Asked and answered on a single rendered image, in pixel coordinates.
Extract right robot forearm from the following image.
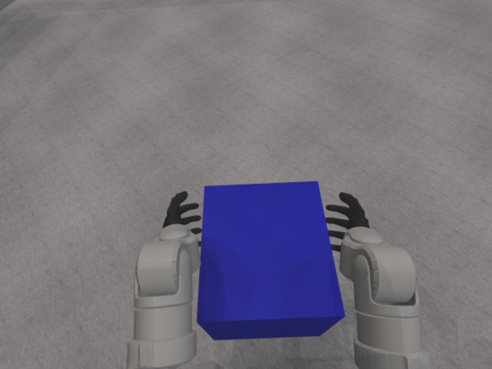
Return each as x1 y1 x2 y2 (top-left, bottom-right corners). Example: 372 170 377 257
339 227 432 369

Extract carton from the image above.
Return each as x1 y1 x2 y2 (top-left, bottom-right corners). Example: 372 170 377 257
197 181 345 341

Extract left robot forearm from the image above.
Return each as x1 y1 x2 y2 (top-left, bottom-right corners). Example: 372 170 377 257
126 224 201 369

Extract robot right hand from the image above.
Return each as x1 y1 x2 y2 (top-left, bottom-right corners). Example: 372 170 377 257
325 192 370 252

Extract robot left hand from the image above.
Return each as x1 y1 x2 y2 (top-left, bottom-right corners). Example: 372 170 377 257
163 191 202 247

